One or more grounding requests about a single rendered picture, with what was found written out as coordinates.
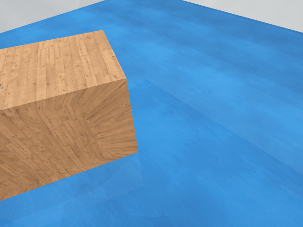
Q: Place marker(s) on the pedestal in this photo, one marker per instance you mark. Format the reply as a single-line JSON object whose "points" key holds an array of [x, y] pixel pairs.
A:
{"points": [[64, 109]]}

